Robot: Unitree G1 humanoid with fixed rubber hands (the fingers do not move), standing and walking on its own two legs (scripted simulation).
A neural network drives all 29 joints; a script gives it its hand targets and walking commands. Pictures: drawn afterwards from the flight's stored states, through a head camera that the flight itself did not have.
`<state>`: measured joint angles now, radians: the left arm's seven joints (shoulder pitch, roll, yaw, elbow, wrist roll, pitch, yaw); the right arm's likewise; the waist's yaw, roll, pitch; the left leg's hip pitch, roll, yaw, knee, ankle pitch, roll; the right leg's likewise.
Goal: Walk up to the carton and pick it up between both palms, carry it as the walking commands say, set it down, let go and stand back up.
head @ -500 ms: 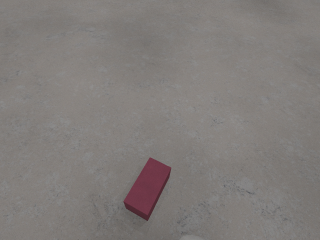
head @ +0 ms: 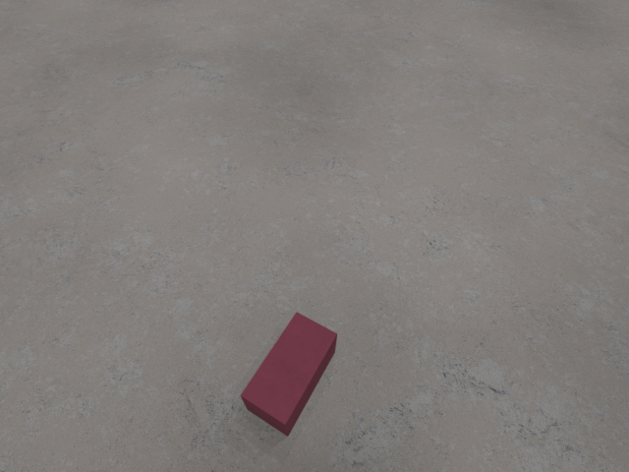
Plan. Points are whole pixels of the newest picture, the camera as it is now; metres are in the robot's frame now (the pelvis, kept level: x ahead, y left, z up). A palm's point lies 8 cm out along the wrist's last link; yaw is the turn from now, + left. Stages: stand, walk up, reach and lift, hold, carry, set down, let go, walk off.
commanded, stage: walk up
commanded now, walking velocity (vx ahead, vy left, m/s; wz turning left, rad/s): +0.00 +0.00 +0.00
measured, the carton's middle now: (292, 371) +0.47 +0.06 -0.70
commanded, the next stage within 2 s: none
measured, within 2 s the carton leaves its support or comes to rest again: neither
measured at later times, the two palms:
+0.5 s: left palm out of the picture +0.01 +0.34 -0.11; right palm out of the picture +0.06 -0.14 -0.14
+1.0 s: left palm out of the picture +0.17 +0.47 -0.17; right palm out of the picture -0.01 +0.03 -0.13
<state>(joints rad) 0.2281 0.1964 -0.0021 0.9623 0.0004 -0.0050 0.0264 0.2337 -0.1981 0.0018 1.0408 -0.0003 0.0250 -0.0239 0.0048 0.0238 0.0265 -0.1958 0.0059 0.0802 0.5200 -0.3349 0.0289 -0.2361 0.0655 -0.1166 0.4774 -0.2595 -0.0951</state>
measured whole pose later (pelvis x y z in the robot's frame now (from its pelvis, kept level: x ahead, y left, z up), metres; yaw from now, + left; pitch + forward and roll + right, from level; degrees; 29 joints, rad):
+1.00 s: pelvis +0.06 +0.27 -0.01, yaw -20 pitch -1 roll -3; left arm 0.24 0.20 0.00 0.96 0.00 0.08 0.02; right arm 0.29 -0.19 0.00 0.92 0.00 0.02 -0.05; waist -0.02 -0.03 0.10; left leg -0.23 -0.06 0.22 0.59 -0.38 0.15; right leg -0.41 -0.03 -0.06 1.03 -0.37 0.08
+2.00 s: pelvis +0.08 +0.28 -0.02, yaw -28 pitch -3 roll +0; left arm 0.19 0.23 0.00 0.96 0.00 0.05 -0.03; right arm 0.28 -0.21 0.00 0.92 0.00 0.04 -0.03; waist -0.04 0.00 0.07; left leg -0.23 0.17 0.12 0.72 -0.42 -0.07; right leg -0.30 -0.02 -0.02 0.64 -0.26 0.04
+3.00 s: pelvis +0.06 +0.30 +0.00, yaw -28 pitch -2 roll +0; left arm 0.25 0.20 0.00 0.96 0.00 0.04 0.02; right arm 0.23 -0.22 0.00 1.03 0.00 0.04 -0.04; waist 0.01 -0.02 0.06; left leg -0.18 -0.09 0.09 0.50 -0.28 0.11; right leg -0.19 -0.01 -0.01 0.54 -0.31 0.00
